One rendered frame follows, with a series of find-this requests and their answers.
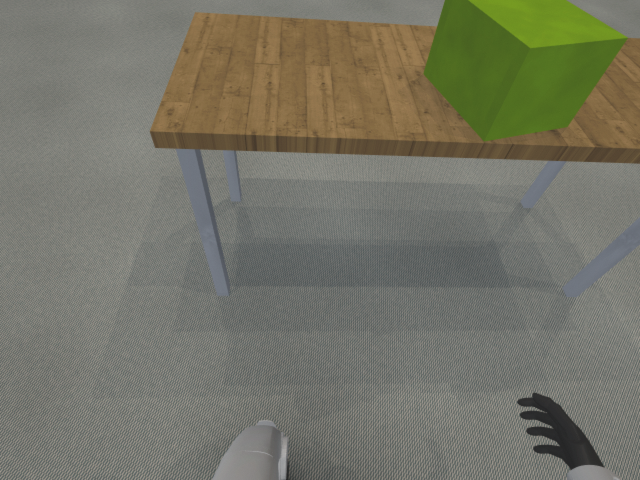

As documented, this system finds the carton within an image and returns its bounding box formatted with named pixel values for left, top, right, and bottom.
left=423, top=0, right=628, bottom=141

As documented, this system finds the table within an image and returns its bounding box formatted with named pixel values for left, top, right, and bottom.
left=150, top=12, right=640, bottom=297

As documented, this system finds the left robot thigh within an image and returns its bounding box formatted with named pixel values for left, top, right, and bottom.
left=212, top=425, right=288, bottom=480

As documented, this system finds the robot right hand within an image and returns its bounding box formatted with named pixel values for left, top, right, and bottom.
left=517, top=393, right=605, bottom=470

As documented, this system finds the left robot shin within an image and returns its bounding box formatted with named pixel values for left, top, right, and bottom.
left=257, top=420, right=277, bottom=429

